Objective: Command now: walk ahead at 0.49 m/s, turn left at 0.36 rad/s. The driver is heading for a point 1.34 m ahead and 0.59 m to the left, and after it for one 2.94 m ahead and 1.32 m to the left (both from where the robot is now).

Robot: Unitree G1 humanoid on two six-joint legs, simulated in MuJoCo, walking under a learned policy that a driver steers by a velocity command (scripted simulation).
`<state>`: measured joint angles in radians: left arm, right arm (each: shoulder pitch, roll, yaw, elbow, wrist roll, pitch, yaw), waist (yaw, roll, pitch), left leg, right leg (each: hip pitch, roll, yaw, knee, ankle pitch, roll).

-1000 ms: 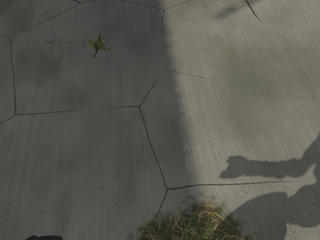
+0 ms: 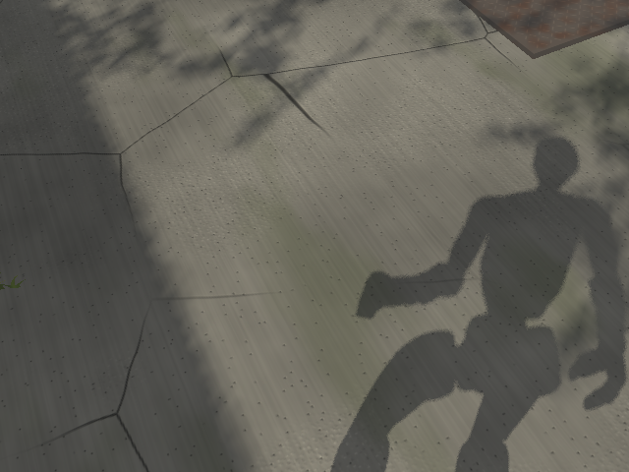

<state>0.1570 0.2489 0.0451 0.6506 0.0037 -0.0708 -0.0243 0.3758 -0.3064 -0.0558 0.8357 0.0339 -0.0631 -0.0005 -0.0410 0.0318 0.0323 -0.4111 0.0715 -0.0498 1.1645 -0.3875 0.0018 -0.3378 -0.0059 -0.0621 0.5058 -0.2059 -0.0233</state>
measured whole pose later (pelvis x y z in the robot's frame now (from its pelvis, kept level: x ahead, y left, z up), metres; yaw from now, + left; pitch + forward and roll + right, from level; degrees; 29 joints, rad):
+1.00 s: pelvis +0.55 +0.13 +0.00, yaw +35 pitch +1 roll -2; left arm 0.16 0.27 0.06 0.72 0.01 -0.10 -0.02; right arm 0.33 -0.31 -0.06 0.69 0.03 -0.02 -0.01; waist -0.01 0.04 0.02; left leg -0.43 -0.02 -0.10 1.19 -0.40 0.02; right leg -0.31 0.03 -0.03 0.48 -0.19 -0.02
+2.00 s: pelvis +0.98 +0.48 -0.01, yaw +33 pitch +2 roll +1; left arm 0.15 0.30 0.05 0.76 -0.02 -0.06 -0.05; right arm 0.29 -0.29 -0.05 0.80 0.01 -0.09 0.00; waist -0.01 0.01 0.05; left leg -0.29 0.01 -0.02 1.14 -0.43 0.00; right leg -0.43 0.07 0.00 0.55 -0.16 -0.08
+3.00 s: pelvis +1.42 +0.68 +0.00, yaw +8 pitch +2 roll +0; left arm 0.10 0.24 0.03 0.68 0.02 -0.02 -0.03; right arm 0.22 -0.30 -0.04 0.86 0.01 -0.02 -0.01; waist -0.03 0.02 0.06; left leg -0.40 0.07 -0.02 1.02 -0.54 -0.07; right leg -0.40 0.04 -0.01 0.48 -0.10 -0.05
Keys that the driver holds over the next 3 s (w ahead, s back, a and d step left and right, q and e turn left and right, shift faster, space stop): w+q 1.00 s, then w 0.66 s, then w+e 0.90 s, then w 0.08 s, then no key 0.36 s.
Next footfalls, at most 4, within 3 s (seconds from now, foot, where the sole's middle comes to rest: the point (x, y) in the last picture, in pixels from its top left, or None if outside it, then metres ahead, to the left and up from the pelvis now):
0.38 left None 0.35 0.17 -0.77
0.86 right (291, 374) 0.68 0.08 -0.77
1.36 left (125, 357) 0.74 0.46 -0.77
1.90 right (140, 230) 1.12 0.48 -0.77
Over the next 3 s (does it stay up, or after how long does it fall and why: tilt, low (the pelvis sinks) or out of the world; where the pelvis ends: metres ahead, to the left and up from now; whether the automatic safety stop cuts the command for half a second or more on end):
stays up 1.42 0.68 0.00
